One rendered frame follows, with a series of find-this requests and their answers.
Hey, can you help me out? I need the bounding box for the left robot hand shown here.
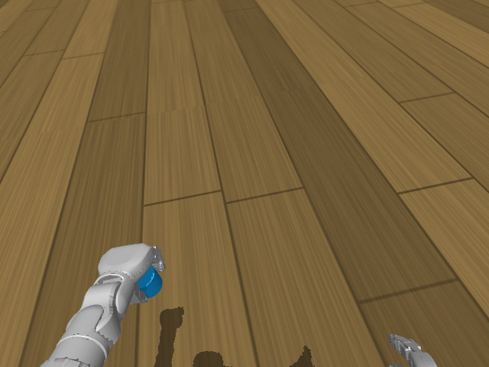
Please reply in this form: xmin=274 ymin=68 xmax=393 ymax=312
xmin=98 ymin=243 xmax=165 ymax=304

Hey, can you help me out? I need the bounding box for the left robot arm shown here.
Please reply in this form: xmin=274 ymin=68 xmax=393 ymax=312
xmin=40 ymin=271 xmax=135 ymax=367

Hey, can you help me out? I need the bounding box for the right robot hand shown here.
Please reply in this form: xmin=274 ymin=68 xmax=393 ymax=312
xmin=388 ymin=334 xmax=438 ymax=367

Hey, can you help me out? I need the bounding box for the tin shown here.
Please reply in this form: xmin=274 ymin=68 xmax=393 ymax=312
xmin=137 ymin=266 xmax=163 ymax=298

